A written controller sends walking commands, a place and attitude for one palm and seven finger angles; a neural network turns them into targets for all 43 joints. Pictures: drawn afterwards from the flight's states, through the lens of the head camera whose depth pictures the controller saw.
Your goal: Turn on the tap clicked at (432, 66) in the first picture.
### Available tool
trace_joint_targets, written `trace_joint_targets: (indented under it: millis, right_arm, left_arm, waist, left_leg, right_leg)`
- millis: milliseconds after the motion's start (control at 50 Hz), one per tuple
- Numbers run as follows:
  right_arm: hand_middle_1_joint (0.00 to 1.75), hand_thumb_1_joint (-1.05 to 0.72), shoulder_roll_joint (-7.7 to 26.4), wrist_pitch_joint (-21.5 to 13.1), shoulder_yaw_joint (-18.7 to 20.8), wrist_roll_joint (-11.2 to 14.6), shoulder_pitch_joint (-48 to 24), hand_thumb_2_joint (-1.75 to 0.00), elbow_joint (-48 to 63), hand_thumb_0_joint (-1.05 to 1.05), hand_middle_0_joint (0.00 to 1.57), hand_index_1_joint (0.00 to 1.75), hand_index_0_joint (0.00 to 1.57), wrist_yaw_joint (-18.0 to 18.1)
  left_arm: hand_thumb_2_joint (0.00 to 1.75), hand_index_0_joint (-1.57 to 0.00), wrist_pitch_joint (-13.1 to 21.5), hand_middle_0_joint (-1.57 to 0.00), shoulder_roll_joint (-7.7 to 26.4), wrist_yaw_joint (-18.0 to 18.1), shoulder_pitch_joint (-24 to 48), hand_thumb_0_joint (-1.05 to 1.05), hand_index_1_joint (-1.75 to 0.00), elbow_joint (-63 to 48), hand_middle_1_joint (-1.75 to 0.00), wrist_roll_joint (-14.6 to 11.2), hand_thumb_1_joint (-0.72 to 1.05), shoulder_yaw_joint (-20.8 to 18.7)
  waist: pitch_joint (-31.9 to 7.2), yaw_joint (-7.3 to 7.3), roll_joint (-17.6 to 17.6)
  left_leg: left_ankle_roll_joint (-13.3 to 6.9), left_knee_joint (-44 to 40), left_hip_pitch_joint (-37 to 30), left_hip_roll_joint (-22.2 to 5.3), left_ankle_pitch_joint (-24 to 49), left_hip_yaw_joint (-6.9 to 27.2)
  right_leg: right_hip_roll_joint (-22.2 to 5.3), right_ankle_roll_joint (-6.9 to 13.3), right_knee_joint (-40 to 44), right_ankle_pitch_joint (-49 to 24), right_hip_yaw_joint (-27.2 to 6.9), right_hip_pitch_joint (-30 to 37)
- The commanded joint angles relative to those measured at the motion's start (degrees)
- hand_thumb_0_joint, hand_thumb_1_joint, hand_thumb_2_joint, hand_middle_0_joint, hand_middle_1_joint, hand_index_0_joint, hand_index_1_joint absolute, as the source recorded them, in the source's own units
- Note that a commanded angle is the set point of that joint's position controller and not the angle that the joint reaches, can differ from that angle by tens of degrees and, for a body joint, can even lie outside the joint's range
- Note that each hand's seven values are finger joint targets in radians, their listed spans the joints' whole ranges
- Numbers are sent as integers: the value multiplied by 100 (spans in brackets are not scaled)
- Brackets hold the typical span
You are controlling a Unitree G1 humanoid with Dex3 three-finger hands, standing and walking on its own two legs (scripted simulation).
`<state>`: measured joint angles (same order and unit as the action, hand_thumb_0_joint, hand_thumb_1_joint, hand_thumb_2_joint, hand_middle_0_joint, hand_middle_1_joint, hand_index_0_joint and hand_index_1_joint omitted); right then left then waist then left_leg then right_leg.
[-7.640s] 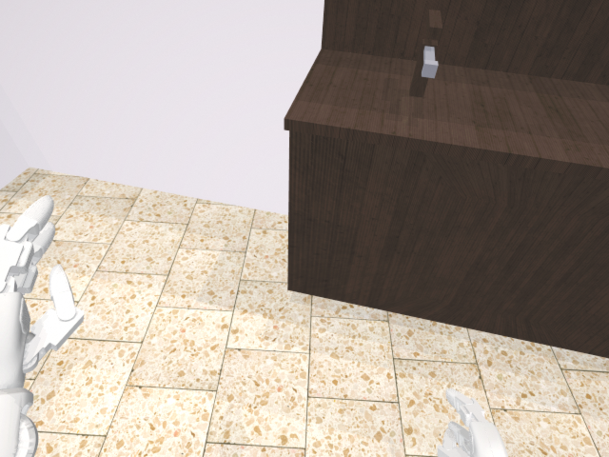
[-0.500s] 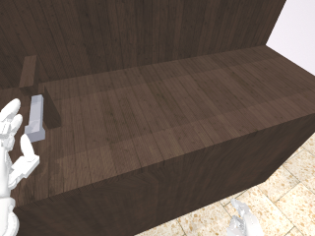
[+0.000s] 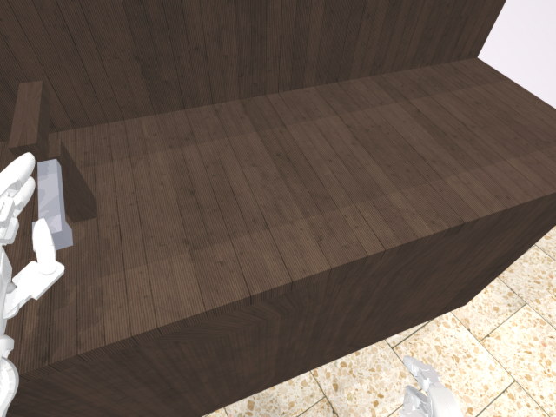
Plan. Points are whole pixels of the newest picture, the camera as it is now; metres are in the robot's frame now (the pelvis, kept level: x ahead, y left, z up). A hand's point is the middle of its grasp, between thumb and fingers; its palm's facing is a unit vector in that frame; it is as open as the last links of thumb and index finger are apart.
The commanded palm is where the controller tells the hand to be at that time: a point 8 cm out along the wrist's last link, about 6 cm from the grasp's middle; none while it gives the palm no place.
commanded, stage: come to a stop and stand still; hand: left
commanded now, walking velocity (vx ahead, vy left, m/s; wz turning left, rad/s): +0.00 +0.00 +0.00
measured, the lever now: (53, 234) +0.26 +0.28 +0.16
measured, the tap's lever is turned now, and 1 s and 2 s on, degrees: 4 4 4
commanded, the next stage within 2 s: look again from close up in 0.64 s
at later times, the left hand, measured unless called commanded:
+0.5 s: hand (34, 281) +0.21 +0.27 +0.16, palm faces +0.41 -0.84 -0.36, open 7.4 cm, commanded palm +0.15 +0.30 +0.18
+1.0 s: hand (43, 279) +0.21 +0.27 +0.16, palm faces +0.42 -0.83 -0.37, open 7.4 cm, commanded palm +0.15 +0.30 +0.18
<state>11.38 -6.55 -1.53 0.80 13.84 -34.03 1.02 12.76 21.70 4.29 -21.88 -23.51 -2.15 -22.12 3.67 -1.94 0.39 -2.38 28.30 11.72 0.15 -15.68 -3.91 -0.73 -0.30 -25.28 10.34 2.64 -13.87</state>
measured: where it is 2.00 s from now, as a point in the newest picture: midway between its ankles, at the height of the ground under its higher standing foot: outside the picture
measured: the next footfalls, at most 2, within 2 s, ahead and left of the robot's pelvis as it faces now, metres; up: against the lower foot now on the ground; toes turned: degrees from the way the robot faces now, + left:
left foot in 1.80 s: -0.04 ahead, +0.08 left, +0.00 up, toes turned +4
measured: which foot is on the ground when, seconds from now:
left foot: down 0.00-1.00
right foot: down 0.00-1.00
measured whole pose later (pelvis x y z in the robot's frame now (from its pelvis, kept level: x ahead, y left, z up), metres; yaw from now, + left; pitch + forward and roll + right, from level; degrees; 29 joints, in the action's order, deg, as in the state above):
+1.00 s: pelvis +0.00 +0.01 +0.00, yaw +2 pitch -2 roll -1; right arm 11.4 -6.4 -1.1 0.6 11.6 -33.0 1.3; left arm 10.9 20.4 6.0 -23.3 -26.0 -1.2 -19.6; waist 3.7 -1.9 1.3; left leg -3.1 26.6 10.5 1.4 -14.5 -2.3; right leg -1.9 -1.1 -22.5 9.1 4.2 -11.4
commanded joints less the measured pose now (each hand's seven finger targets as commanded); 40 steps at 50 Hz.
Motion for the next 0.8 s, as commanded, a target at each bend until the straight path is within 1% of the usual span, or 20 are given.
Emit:
trace_joint_targets:
  millis: [0,40,60,80,140,160,240,260,280,340,360,440,460,540,560,640,660,740,760,780]
  right_arm:
    - [30,-90,729,-466,282,-13,-678,-90,925,0,20,30,20,36]
    - [30,-90,721,-451,287,9,-782,-90,910,0,20,30,20,26]
    - [30,-90,703,-417,276,-10,-733,-90,926,0,20,30,20,29]
    - [30,-90,716,-416,297,-5,-749,-90,957,0,20,30,20,34]
    - [30,-90,698,-379,287,14,-839,-90,963,0,20,30,20,40]
    - [30,-90,701,-337,283,2,-774,-90,971,0,20,30,20,43]
    - [30,-90,696,-302,283,32,-839,-90,1031,0,20,30,20,44]
    - [30,-90,683,-263,269,15,-780,-90,1057,0,20,30,20,42]
    - [30,-90,695,-256,279,21,-785,-90,1081,0,20,30,20,42]
    - [30,-90,703,-258,268,30,-859,-90,1079,0,20,30,20,65]
    - [30,-90,680,-226,250,6,-776,-90,1075,0,20,30,20,70]
    - [30,-90,709,-261,251,40,-867,-90,1082,0,20,30,20,86]
    - [30,-90,711,-241,241,10,-771,-90,1062,0,20,30,20,89]
    - [30,-90,718,-300,248,33,-873,-90,1070,0,20,30,20,89]
    - [30,-90,689,-277,232,4,-778,-90,1069,0,20,30,20,87]
    - [30,-90,718,-325,264,34,-839,-90,1056,0,20,30,20,71]
    - [30,-90,684,-287,250,-1,-743,-90,1035,0,20,30,20,73]
    - [30,-90,709,-313,283,31,-812,-90,1025,0,20,30,20,74]
    - [30,-90,696,-282,256,-8,-718,-90,1011,0,20,30,20,74]
    - [30,-90,729,-300,307,4,-686,-90,1020,0,20,30,20,79]
  left_arm:
    - [90,-20,280,-20,796,147,445,0,-30,-1145,-30,8,90,-326]
    - [90,-20,247,-20,929,192,427,0,-30,-1287,-30,42,90,-475]
    - [90,-20,246,-20,721,174,398,0,-30,-1231,-30,15,90,-300]
    - [90,-20,248,-20,846,191,457,0,-30,-1343,-30,14,90,-387]
    - [90,-20,229,-20,924,217,372,0,-30,-1434,-30,32,90,-507]
    - [90,-20,237,-20,745,190,361,0,-30,-1380,-30,8,90,-347]
    - [90,-20,216,-20,947,212,273,0,-30,-1538,-30,9,90,-536]
    - [90,-20,210,-20,750,182,212,0,-30,-1410,-30,-18,90,-351]
    - [90,-20,200,-20,850,184,297,0,-30,-1481,-30,-22,90,-394]
    - [90,-20,190,-20,944,211,329,0,-30,-1552,-30,1,90,-490]
    - [90,-20,189,-20,719,183,268,0,-30,-1380,-30,-18,90,-291]
    - [90,-20,164,-20,858,223,542,0,-30,-1508,-30,31,90,-331]
    - [90,-20,175,-20,663,205,534,0,-30,-1375,-30,26,90,-151]
    - [90,-20,196,-20,946,263,692,0,-30,-1626,-30,96,90,-345]
    - [90,-20,219,-20,694,241,633,0,-30,-1519,-30,75,90,-134]
    - [90,-20,222,-20,973,286,452,0,-30,-1583,-30,99,90,-421]
    - [90,-20,236,-20,731,256,334,0,-30,-1419,-30,63,90,-233]
    - [90,-20,239,-20,963,286,279,0,-30,-1543,-30,77,90,-455]
    - [90,-20,243,-20,693,245,224,0,-30,-1384,-30,38,90,-216]
    - [90,-20,259,-20,786,244,368,0,-30,-1556,-30,47,90,-249]
  waist:
    - [-951,-19,-124]
    - [-1080,-19,-72]
    - [-1066,-11,-23]
    - [-1048,-13,-37]
    - [-1061,-7,-231]
    - [-998,0,-333]
    - [-1023,-3,-471]
    - [-941,4,-447]
    - [-879,5,-353]
    - [-878,8,-515]
    - [-866,9,-418]
    - [-732,24,-463]
    - [-721,26,-475]
    - [-769,11,-667]
    - [-789,10,-577]
    - [-821,13,-430]
    - [-853,15,-327]
    - [-839,32,-471]
    - [-806,37,-368]
    - [-816,48,-414]
  left_leg:
    - [117,-443,-105,-375,1209,472]
    - [132,-417,-239,-358,1398,441]
    - [128,-419,-157,-372,1387,477]
    - [141,-432,-131,-375,1416,510]
    - [154,-506,-174,-381,1502,533]
    - [157,-531,-82,-416,1569,547]
    - [199,-591,-64,-439,1700,593]
    - [189,-622,-2,-466,1594,609]
    - [200,-672,54,-483,1425,646]
    - [197,-805,91,-482,1059,663]
    - [179,-811,122,-517,990,683]
    - [181,-983,237,-511,450,735]
    - [177,-1037,316,-528,342,789]
    - [208,-1151,355,-555,244,861]
    - [176,-1141,408,-550,175,882]
    - [229,-1045,345,-506,395,874]
    - [195,-1000,357,-495,414,848]
    - [248,-957,251,-489,653,848]
    - [219,-956,300,-491,601,845]
    - [232,-939,283,-488,654,862]
  right_leg:
    - [-366,162,229,-1147,-404,615]
    - [-340,155,183,-1261,-408,626]
    - [-368,150,208,-1223,-335,672]
    - [-364,156,194,-1271,-364,707]
    - [-314,163,172,-1250,-346,696]
    - [-325,157,175,-1228,-242,724]
    - [-284,164,150,-1227,-210,808]
    - [-300,156,207,-1132,-162,777]
    - [-297,153,232,-1062,-183,795]
    - [-283,160,256,-901,-211,798]
    - [-303,155,312,-853,-165,796]
    - [-272,147,368,-523,-224,771]
    - [-263,150,379,-425,-177,784]
    - [-230,136,278,-375,-176,946]
    - [-253,147,334,-340,-151,972]
    - [-280,162,341,-495,-189,1024]
    - [-305,169,404,-514,-174,1021]
    - [-321,183,344,-646,-212,975]
    - [-330,181,407,-613,-187,937]
    - [-330,194,366,-691,-209,979]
